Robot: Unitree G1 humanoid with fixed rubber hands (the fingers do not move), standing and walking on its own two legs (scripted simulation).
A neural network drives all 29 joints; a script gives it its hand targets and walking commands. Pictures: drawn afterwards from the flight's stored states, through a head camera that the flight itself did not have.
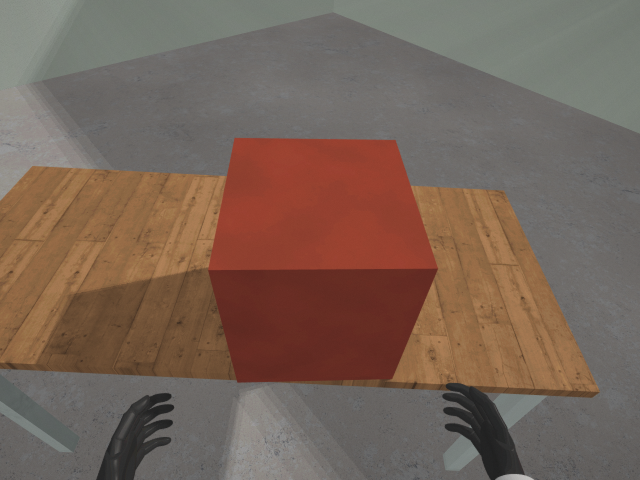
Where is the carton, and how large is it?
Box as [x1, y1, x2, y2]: [208, 138, 437, 382]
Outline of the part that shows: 234,138 208,271 237,382 391,378 437,269 395,140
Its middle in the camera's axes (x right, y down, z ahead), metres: +0.00 +0.04 +0.61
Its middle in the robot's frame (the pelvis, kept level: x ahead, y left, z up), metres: +0.43 +0.04 +0.01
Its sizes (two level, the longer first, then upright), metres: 0.261 0.251 0.285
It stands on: a table, 0.64 m high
